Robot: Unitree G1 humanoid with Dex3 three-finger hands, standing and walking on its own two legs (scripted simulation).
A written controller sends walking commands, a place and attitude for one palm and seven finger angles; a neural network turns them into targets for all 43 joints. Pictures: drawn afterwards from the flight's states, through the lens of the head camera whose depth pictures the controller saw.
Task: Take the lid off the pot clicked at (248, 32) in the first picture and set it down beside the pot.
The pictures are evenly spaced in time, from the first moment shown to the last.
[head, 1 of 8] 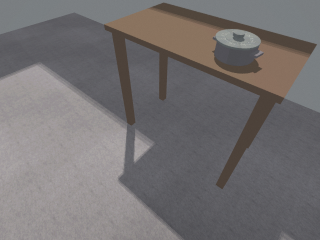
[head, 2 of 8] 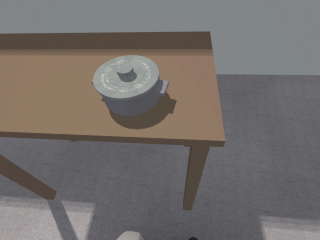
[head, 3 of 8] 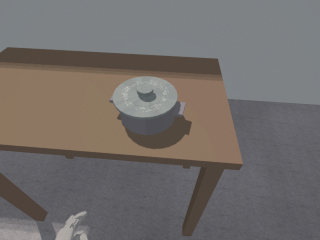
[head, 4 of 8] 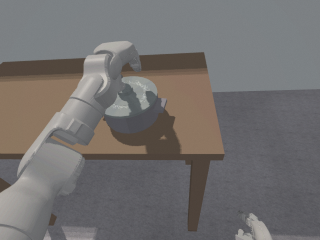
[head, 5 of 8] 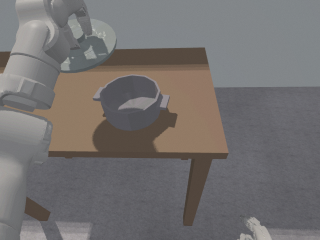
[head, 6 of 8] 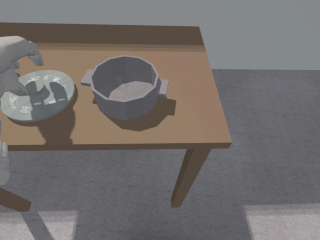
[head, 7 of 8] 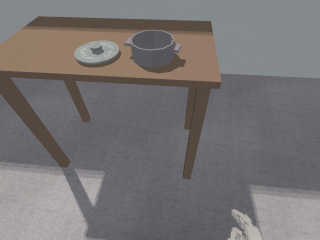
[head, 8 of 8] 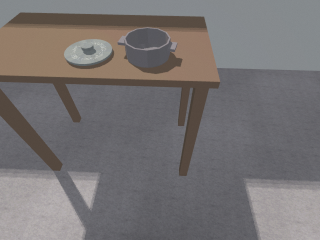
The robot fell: no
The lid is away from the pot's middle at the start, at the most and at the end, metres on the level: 0.00 0.25 0.23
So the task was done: yes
